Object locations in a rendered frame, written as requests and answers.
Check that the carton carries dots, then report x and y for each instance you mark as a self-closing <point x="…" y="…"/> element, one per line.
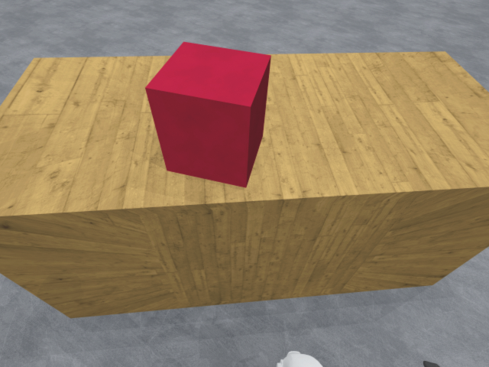
<point x="208" y="105"/>

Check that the pedestal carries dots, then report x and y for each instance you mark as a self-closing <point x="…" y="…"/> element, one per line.
<point x="372" y="174"/>

